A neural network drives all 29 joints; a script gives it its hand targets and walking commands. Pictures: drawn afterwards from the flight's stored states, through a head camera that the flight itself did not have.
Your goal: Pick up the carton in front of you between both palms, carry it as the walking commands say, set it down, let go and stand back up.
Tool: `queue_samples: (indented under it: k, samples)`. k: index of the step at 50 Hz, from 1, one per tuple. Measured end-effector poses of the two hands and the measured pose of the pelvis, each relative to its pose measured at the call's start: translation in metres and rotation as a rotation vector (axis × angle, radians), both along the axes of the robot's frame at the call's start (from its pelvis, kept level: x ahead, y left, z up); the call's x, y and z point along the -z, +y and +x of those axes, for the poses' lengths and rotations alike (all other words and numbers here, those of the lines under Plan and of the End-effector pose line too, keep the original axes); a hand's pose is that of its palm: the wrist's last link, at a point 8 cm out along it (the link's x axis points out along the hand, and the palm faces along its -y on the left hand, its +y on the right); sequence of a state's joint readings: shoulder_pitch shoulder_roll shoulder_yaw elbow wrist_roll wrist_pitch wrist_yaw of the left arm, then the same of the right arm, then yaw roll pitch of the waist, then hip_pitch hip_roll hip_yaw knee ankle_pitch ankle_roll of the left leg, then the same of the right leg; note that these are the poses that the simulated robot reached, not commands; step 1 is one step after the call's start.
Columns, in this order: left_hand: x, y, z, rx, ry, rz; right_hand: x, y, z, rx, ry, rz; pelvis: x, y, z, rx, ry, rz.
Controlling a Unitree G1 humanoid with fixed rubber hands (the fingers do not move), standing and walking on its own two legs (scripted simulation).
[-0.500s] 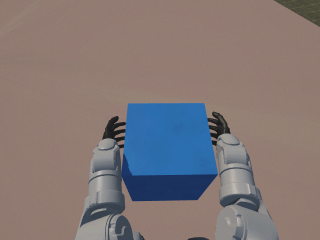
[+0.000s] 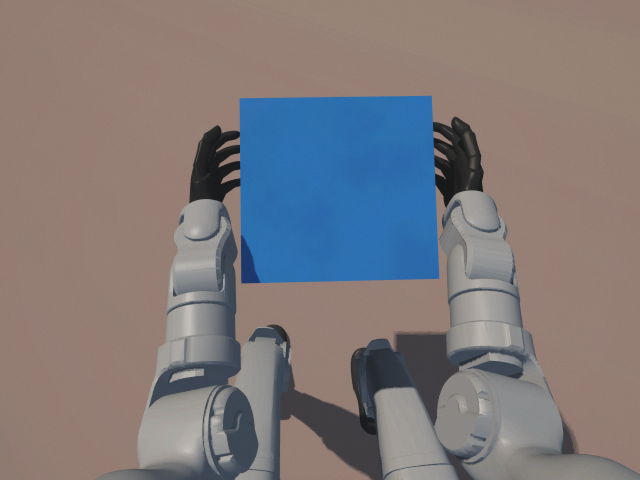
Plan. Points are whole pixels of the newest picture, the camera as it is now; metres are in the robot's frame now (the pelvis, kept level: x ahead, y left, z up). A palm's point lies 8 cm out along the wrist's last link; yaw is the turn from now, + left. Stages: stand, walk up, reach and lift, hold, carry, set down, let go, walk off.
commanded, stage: set down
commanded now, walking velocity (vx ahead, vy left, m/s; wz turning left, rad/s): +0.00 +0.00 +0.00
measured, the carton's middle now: (332, 205) +0.43 +0.01 -0.16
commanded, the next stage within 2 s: none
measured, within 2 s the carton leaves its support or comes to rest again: rests again in 1.66 s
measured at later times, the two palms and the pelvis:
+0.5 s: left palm (216, 199) +0.45 +0.18 -0.23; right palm (404, 201) +0.46 -0.12 -0.22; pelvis -0.02 -0.01 -0.13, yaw -3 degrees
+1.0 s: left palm (222, 204) +0.48 +0.20 -0.39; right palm (373, 209) +0.48 -0.10 -0.38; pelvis -0.04 +0.00 -0.23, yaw -6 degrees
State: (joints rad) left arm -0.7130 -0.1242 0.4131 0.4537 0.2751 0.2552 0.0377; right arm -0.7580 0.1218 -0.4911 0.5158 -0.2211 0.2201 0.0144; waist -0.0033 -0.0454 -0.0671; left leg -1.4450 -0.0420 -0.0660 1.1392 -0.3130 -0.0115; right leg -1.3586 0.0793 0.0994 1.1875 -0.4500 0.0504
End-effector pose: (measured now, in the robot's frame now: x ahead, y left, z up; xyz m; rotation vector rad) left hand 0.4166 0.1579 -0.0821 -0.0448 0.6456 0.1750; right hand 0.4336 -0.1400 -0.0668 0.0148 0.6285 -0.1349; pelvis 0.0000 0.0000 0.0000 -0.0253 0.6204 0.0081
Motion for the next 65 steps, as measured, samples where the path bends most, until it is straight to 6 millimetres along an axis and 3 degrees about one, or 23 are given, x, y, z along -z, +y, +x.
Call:
queue_samples:
  k: [8,21,32,51,56,65]
  samples:
    - [0.039,0.009,0.012,0.015,0.039,0.016,0.041,0.009,0.011,0.000,0.039,0.000,0.037,-0.006,0.000,0.003,0.107,-0.005]
    - [0.125,0.022,0.031,0.048,0.040,0.036,0.131,0.020,0.021,0.016,0.040,0.005,0.106,-0.009,-0.015,0.018,0.212,-0.020]
    - [0.193,0.033,0.045,0.065,0.050,0.038,0.199,0.032,0.031,0.025,0.051,0.001,0.160,-0.004,-0.031,0.031,0.214,-0.033]
    - [0.311,0.047,0.067,0.113,0.101,0.060,0.315,0.045,0.046,0.035,0.100,-0.015,0.234,0.005,-0.044,0.058,0.146,-0.056]
    - [0.327,0.045,0.071,0.122,0.114,0.070,0.335,0.043,0.047,0.048,0.110,0.002,0.245,0.007,-0.041,0.079,0.120,-0.045]
    - [0.333,0.044,0.074,0.109,0.119,0.072,0.347,0.041,0.050,0.028,0.106,0.013,0.256,0.002,-0.039,0.097,0.115,-0.022]
